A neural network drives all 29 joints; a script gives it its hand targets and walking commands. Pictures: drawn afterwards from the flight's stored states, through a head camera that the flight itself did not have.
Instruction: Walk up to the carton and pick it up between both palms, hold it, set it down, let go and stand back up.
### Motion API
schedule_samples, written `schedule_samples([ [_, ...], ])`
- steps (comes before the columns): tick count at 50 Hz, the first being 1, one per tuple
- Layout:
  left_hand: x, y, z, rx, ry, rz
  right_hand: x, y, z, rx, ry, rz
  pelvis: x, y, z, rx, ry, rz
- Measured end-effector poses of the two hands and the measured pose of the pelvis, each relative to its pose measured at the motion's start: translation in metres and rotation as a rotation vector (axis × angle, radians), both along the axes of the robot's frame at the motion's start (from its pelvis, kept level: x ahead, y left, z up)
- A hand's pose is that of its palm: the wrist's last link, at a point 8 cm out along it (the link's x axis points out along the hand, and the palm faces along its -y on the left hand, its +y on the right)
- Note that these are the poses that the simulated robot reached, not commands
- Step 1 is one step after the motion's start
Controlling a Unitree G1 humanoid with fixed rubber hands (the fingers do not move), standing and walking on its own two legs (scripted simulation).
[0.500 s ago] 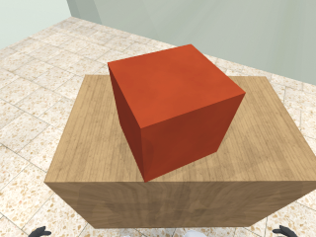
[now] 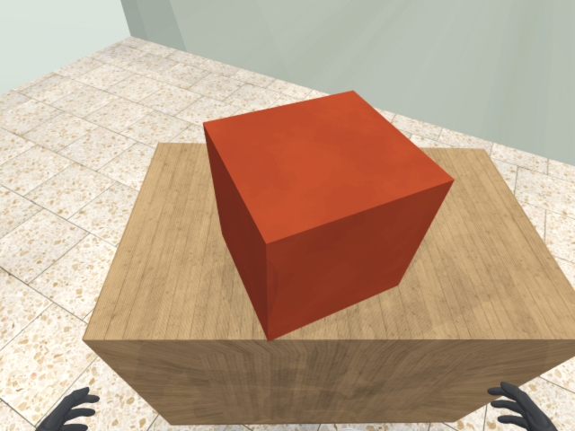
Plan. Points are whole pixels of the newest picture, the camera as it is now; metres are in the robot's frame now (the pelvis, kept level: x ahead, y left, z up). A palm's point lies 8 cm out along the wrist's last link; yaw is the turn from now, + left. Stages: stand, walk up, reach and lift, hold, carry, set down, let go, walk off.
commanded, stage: walk up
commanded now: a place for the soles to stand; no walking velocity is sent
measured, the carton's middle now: (311, 213) +0.45 -0.04 +0.05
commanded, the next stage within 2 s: reach and lift in 0.80 s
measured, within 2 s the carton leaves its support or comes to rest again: neither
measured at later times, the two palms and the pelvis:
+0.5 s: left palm out of the picture +0.14 +0.31 -0.06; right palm out of the picture +0.13 -0.34 -0.04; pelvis +0.00 -0.01 +0.00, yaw +0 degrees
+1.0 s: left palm (91, 419) +0.17 +0.26 -0.04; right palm out of the picture +0.13 -0.36 -0.05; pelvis +0.00 -0.02 +0.01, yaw +0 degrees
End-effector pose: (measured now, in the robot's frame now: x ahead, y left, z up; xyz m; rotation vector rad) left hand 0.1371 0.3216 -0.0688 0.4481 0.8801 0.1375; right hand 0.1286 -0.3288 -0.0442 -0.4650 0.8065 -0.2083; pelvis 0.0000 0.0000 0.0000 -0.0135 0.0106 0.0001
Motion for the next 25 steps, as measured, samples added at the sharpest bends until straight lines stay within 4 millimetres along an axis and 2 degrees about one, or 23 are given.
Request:
schedule_samples([
  [13, 0.004, -0.002, 0.005, 0.003, -0.001, 0.005, 0.003, -0.003, 0.003, -0.001, -0.009, -0.006, 0.003, -0.003, 0.003, 0.004, -0.002, 0.0],
  [25, 0.0, -0.009, 0.009, 0.007, 0.003, 0.006, -0.003, -0.011, 0.0, 0.004, -0.007, -0.015, -0.001, -0.01, 0.004, 0.013, -0.011, 0.0],
])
